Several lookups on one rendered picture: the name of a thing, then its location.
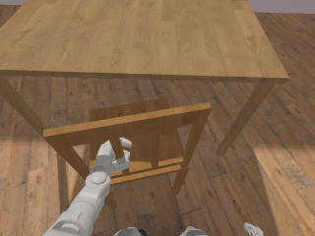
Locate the left robot forearm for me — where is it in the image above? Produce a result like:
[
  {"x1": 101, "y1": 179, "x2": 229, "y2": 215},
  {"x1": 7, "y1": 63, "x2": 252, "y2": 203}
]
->
[{"x1": 42, "y1": 165, "x2": 111, "y2": 236}]

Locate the robot left hand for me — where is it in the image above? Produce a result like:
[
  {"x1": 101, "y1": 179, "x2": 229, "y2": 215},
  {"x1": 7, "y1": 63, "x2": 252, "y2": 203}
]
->
[{"x1": 94, "y1": 137, "x2": 132, "y2": 173}]

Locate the chair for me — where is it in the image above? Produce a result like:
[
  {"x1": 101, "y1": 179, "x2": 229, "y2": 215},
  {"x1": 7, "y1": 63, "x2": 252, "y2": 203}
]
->
[{"x1": 43, "y1": 98, "x2": 212, "y2": 209}]

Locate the robot right hand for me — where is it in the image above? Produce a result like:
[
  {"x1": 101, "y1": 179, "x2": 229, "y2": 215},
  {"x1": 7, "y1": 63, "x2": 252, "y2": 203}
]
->
[{"x1": 244, "y1": 222, "x2": 264, "y2": 236}]

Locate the table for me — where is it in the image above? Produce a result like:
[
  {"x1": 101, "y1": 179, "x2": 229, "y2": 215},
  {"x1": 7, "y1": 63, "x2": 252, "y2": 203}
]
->
[{"x1": 0, "y1": 0, "x2": 289, "y2": 156}]

